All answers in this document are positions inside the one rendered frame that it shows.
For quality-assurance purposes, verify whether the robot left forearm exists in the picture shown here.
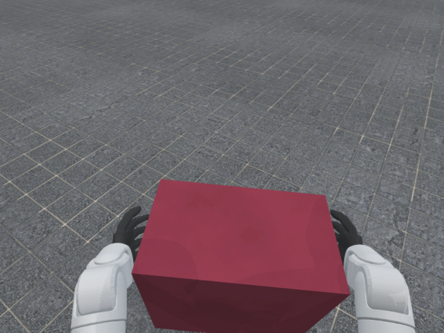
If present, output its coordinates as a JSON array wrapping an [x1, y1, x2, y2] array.
[[71, 243, 134, 333]]

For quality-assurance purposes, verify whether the robot right hand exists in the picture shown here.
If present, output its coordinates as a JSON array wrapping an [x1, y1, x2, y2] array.
[[330, 210, 363, 264]]

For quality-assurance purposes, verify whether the carton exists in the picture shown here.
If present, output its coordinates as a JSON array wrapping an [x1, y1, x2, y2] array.
[[132, 179, 350, 333]]

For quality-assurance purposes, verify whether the robot right forearm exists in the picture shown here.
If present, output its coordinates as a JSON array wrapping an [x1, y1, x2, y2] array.
[[343, 245, 416, 333]]

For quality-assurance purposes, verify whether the robot left hand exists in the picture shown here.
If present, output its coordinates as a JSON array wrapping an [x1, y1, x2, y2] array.
[[112, 206, 150, 264]]

